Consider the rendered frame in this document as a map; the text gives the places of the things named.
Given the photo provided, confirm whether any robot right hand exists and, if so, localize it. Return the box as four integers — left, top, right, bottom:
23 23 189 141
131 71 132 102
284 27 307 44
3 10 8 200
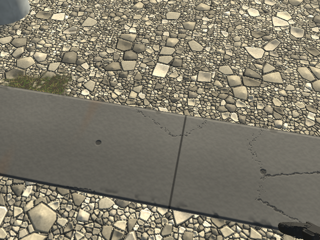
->
278 221 320 240

